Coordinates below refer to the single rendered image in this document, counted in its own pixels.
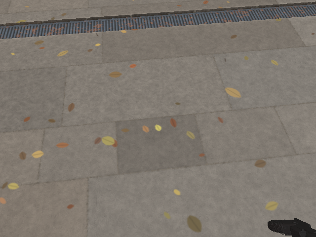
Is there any right robot hand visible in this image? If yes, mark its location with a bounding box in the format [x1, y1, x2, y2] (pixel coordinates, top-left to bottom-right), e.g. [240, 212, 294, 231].
[268, 218, 316, 237]

